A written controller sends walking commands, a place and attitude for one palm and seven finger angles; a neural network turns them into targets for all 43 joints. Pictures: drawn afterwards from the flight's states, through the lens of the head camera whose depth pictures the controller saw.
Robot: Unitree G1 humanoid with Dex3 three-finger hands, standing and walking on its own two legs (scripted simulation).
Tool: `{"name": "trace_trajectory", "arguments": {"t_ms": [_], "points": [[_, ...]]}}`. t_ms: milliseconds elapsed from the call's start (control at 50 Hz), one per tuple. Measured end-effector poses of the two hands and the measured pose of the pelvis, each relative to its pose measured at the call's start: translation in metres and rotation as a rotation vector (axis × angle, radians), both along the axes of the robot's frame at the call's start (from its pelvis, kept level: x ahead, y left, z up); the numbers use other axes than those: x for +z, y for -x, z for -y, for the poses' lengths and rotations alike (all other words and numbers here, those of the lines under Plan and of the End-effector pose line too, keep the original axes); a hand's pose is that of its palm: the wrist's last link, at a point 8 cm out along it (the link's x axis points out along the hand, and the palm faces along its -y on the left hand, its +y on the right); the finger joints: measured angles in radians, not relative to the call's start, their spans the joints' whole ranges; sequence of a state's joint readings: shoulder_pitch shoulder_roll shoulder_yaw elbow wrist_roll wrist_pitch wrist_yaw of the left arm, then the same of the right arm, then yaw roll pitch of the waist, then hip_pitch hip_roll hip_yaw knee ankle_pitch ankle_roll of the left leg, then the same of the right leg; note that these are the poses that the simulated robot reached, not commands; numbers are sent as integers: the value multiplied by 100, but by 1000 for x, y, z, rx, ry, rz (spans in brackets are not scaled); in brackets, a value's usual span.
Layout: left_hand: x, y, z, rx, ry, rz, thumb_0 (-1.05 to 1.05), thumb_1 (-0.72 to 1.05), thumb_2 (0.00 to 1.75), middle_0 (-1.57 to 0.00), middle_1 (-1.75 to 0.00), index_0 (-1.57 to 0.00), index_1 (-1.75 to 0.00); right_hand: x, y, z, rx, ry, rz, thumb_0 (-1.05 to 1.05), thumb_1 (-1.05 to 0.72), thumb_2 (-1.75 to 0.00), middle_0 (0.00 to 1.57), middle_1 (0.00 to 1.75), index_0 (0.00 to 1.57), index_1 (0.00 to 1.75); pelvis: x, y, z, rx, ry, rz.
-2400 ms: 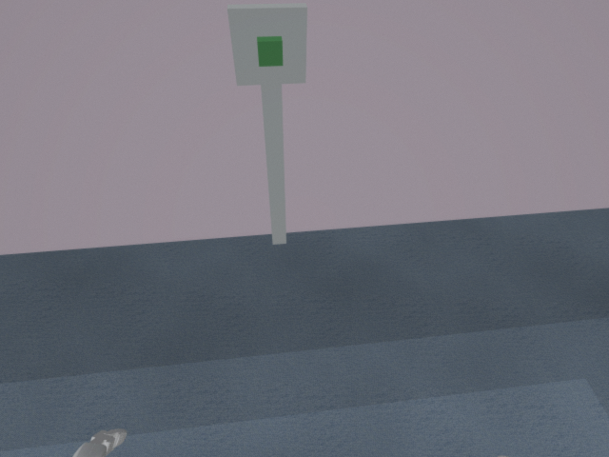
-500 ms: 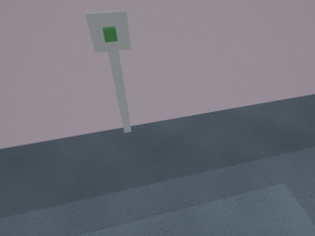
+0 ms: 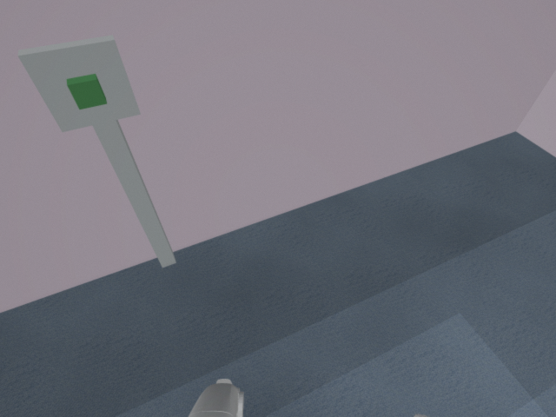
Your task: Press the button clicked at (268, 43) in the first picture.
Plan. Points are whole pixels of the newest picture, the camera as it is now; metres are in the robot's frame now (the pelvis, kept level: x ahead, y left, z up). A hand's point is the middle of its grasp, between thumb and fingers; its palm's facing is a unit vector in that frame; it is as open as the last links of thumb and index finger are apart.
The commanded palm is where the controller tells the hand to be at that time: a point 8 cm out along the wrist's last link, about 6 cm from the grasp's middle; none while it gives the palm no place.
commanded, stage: walk to a spot facing it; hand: left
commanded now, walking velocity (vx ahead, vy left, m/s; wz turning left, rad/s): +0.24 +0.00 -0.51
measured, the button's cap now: (87, 91) +0.74 +0.53 +0.06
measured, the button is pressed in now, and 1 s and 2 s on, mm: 0 0 0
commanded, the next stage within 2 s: turn to face it in 0.58 s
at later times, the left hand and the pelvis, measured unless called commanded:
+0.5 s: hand (160, 329) +0.29 +0.26 -0.17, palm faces -0.23 -0.95 -0.20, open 7.4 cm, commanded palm none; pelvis +0.14 +0.09 +0.00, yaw -18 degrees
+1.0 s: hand (228, 308) +0.34 +0.14 -0.17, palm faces -0.38 -0.91 -0.17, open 7.3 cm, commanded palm none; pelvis +0.17 +0.04 -0.01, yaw -22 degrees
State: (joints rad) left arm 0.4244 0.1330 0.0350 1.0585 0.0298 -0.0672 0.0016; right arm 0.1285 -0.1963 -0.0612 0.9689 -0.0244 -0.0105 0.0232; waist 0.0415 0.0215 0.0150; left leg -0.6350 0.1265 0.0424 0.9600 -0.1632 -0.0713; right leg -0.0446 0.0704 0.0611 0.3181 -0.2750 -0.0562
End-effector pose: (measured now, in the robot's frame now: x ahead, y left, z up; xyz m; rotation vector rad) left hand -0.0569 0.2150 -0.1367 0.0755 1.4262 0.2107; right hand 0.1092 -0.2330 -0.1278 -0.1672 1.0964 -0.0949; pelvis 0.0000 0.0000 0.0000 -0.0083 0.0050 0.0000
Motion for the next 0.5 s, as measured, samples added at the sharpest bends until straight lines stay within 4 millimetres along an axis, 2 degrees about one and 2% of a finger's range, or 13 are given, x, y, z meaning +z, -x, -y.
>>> {"name": "trace_trajectory", "arguments": {"t_ms": [80, 140, 160, 200, 260, 340, 420, 500], "points": [[-9, -33, -23, -3, 2, -14, 0, 90, 89, -21, -30, -20, -30, 0, -47, -27, 8, 1, 28, 1, -91, -90, 19, 30, 20, 30, -6, -35, -21, -29, 12, -3], [-23, -61, -47, -22, 10, -40, 0, 90, 89, -21, -30, -20, -30, -2, -82, -47, -5, 16, 76, 1, -91, -90, 19, 30, 20, 30, -17, -66, -41, -68, 19, -1], [-30, -72, -56, -32, 14, -50, 0, 90, 89, -21, -30, -20, -30, -4, -90, -52, -18, 28, 97, 1, -91, -90, 20, 30, 20, 30, -22, -74, -48, -85, 25, 1], [-36, -101, -74, -71, 14, -56, 0, 90, 89, -21, -30, -20, -30, -2, -93, -61, -53, 39, 111, 1, -91, -90, 20, 30, 20, 30, -24, -86, -57, -126, 18, 16], [-34, -156, -95, -150, 4, -9, 0, 91, 89, -20, -30, -20, -30, 4, -77, -68, -127, 53, 80, 1, -91, -90, 20, 30, 20, 30, -17, -101, -67, -176, 22, 33], [-22, -237, -111, -230, -8, 108, 0, 91, 89, -20, -30, -20, -30, 8, -42, -70, -247, 82, -11, 0, -92, -90, 20, 30, 20, 30, -7, -118, -79, -219, 27, 37], [-11, -302, -111, -304, -14, 196, 0, 91, 89, -20, -30, -19, -30, 6, -6, -70, -337, 98, -107, 0, -93, -90, 20, 30, 20, 30, -4, -131, -87, -266, 20, 34], [-4, -349, -97, -384, -8, 235, 0, 91, 89, -20, -30, -19, -30, 0, 25, -79, -421, 79, -183, 0, -92, -90, 20, 30, 20, 30, -5, -143, -90, -314, 10, 31]]}}
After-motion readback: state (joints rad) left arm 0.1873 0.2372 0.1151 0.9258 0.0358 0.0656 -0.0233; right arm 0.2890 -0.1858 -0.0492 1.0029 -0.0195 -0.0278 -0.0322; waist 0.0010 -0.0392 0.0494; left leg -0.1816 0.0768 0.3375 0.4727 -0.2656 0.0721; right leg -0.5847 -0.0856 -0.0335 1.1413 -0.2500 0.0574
